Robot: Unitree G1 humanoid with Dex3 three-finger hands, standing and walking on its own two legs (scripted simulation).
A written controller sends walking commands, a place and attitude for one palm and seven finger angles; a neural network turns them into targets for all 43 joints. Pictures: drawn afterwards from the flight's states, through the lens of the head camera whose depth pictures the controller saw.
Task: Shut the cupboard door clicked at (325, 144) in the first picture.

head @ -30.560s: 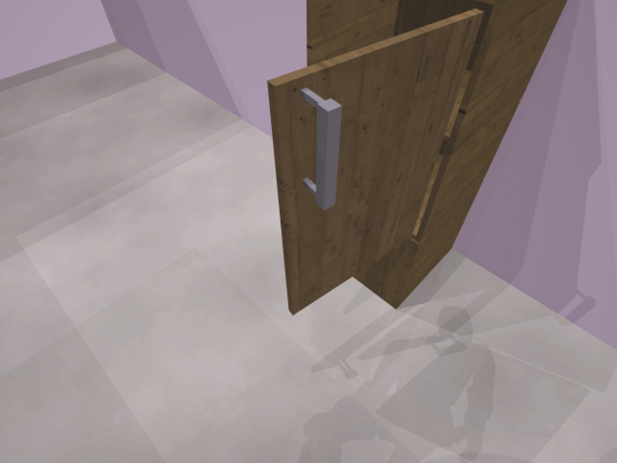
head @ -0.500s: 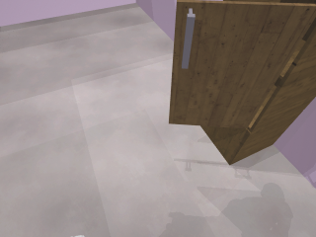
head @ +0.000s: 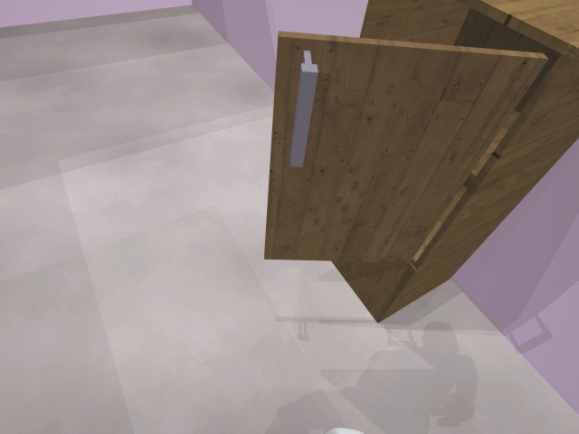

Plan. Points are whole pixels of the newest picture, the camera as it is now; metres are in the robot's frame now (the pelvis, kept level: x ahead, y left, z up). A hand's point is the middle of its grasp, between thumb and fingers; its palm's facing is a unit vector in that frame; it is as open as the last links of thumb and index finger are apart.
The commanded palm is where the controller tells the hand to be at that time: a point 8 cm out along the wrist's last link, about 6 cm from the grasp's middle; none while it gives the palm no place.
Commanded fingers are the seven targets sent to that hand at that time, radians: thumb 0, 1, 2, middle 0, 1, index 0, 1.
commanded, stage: take the last steps up to it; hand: left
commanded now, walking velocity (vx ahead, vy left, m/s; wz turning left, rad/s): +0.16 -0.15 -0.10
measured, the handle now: (301, 112) +0.55 +0.03 +0.15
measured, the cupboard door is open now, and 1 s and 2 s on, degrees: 61 61 61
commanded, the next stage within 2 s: come to a stop and stand still in 0.08 s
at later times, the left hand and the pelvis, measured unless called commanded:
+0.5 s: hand (238, 382) +0.23 +0.09 -0.17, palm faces -0.05 -0.98 -0.20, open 7.4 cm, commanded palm none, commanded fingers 0.00 0.90 0.90 -0.20 -0.30 -0.20 -0.30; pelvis +0.11 -0.08 +0.00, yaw -1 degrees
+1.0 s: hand out of the picture +0.10 +0.15 -0.18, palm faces +0.01 -0.97 -0.24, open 7.4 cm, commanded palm none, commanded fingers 0.00 0.90 0.90 -0.20 -0.30 -0.20 -0.30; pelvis +0.09 -0.04 +0.00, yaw -2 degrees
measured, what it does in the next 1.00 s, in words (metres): walks ahead: right foot, then left foot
